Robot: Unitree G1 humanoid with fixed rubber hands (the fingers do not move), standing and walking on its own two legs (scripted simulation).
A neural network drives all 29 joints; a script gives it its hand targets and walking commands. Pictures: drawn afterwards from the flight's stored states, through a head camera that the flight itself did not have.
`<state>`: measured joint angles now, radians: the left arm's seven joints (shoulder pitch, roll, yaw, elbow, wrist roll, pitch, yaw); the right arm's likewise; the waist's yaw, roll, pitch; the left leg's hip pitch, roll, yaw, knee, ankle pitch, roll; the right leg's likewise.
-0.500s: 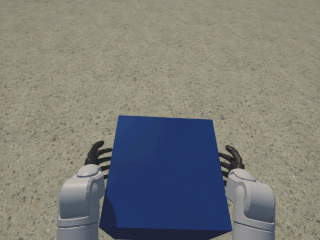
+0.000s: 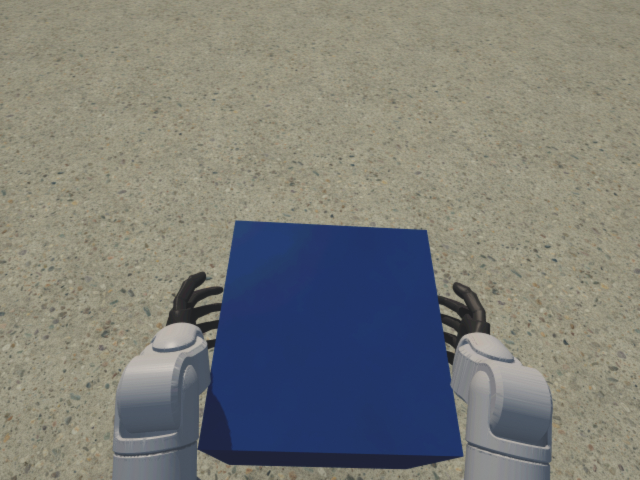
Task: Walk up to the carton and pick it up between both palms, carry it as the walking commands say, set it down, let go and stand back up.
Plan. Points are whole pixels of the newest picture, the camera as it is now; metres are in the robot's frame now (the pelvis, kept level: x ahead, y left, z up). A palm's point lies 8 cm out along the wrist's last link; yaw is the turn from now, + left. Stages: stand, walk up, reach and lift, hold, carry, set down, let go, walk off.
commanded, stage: carry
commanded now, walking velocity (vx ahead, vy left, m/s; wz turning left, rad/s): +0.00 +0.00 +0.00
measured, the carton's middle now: (324, 351) +0.31 +0.01 -0.01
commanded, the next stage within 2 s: none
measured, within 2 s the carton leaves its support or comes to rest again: neither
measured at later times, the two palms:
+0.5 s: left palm (176, 192) +0.51 +0.24 +0.07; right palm (387, 193) +0.53 -0.08 +0.08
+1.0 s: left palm (220, 162) +0.58 +0.18 +0.08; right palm (414, 175) +0.60 -0.14 +0.06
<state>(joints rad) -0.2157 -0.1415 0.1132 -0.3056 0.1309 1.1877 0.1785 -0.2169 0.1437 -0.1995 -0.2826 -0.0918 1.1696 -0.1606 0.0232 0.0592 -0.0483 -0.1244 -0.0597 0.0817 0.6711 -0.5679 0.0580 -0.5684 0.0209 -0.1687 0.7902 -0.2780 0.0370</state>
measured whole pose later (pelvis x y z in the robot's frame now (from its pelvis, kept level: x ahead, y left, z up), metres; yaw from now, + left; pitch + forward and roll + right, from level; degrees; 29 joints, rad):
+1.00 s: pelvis +0.30 +0.02 +0.02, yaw +3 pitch +7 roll +1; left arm -0.22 -0.14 0.13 -0.13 0.15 1.00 0.11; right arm -0.20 0.14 -0.20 -0.17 -0.17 1.00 -0.12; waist 0.02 0.03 -0.08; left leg -0.34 -0.03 -0.01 0.63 -0.40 0.02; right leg -0.48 0.00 -0.13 0.66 -0.30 -0.08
